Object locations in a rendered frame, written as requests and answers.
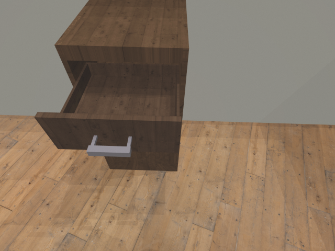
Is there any drawer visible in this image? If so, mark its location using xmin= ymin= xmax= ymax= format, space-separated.
xmin=35 ymin=62 xmax=181 ymax=153

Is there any handle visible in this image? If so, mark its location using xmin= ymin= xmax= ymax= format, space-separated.
xmin=86 ymin=135 xmax=132 ymax=157

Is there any cabinet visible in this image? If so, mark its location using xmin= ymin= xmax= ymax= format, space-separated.
xmin=55 ymin=0 xmax=189 ymax=172

